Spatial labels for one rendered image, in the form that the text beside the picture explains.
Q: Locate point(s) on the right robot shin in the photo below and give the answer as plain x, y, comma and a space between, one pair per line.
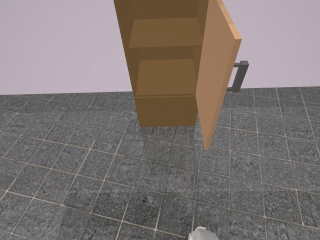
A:
200, 227

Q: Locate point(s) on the handle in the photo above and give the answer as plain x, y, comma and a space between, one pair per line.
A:
239, 77

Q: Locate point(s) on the robot right thigh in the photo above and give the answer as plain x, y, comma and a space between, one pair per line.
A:
202, 234

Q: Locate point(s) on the cupboard door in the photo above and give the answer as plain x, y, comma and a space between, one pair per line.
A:
221, 43

